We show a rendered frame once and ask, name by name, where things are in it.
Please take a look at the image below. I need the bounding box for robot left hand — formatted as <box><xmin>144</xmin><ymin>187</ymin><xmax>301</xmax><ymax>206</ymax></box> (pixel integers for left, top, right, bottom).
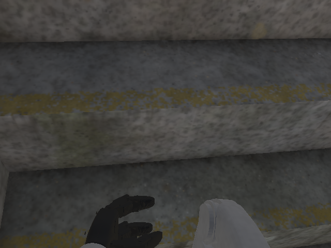
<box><xmin>85</xmin><ymin>194</ymin><xmax>162</xmax><ymax>248</ymax></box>

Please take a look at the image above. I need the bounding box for robot right thigh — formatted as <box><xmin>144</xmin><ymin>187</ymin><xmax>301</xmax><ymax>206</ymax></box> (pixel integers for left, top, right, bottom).
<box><xmin>198</xmin><ymin>198</ymin><xmax>270</xmax><ymax>248</ymax></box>

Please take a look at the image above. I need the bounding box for right robot shin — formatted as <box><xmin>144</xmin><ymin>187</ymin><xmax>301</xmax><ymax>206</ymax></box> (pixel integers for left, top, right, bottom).
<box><xmin>192</xmin><ymin>199</ymin><xmax>214</xmax><ymax>248</ymax></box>

